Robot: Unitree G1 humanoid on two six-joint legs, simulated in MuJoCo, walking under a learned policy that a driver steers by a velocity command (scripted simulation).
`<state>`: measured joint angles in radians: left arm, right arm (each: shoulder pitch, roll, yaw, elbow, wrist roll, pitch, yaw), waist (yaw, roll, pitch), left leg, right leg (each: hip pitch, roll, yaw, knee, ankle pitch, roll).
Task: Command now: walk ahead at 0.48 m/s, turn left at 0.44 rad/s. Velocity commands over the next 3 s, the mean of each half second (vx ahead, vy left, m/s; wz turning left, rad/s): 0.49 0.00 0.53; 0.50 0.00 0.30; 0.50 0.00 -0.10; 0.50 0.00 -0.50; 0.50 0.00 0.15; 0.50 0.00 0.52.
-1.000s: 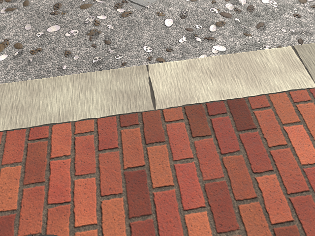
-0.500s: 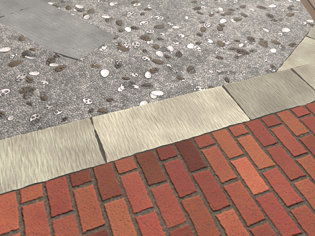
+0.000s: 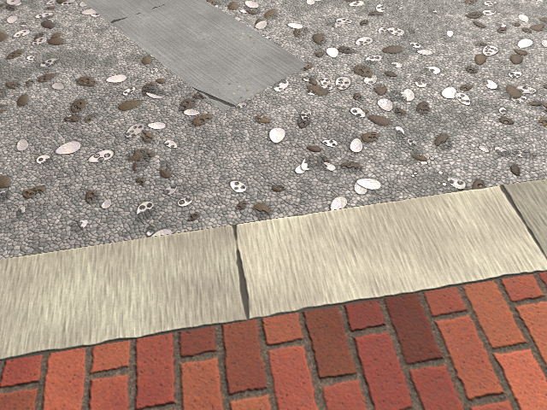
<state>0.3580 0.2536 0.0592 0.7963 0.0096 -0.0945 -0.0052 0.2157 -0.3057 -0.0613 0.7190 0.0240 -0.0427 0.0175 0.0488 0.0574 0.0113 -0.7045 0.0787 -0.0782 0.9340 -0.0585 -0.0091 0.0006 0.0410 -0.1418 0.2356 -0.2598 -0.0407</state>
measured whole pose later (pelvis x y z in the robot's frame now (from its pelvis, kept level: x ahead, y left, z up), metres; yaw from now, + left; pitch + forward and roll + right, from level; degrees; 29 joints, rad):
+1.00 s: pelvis +0.59 +0.07 +0.00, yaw +25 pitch +3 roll -1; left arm 0.45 0.22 -0.01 0.85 0.07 -0.11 -0.04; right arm 0.14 -0.24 0.00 0.73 -0.08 -0.07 0.07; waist 0.09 0.02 -0.05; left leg -0.69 0.07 -0.01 0.81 -0.07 0.00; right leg -0.06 0.05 -0.07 0.21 -0.21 -0.06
